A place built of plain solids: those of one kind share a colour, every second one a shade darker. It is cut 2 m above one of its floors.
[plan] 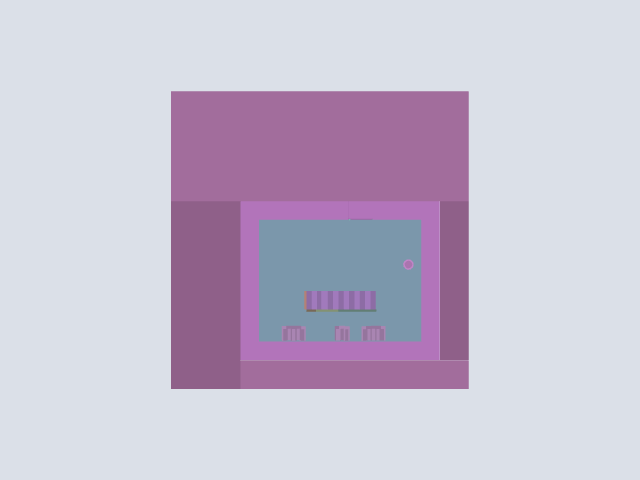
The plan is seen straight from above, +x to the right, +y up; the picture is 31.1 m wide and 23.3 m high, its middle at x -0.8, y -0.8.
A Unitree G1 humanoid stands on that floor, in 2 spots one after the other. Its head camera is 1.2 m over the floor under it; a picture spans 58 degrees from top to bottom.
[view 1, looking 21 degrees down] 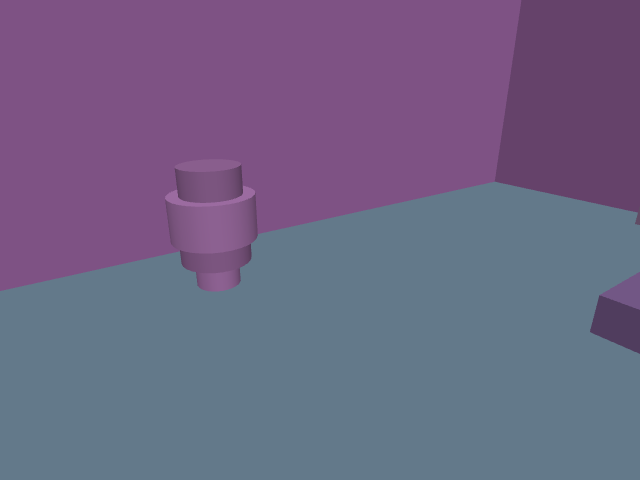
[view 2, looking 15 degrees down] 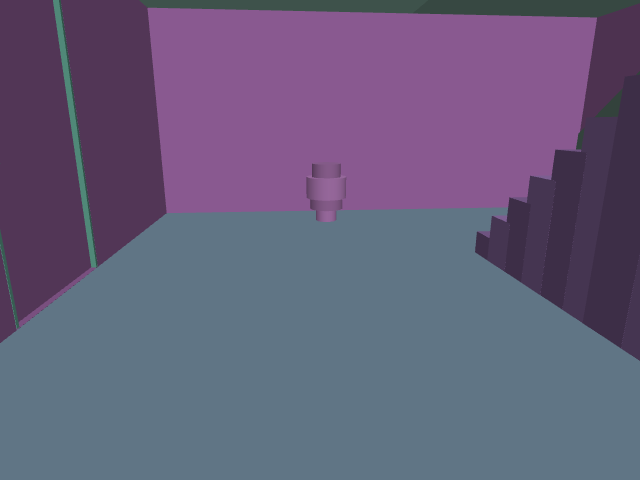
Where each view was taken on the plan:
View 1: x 1.16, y -1.12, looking -35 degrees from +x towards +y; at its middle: floor_base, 3.35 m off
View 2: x -1.97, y -1.43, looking -5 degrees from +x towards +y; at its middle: floor_base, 4.64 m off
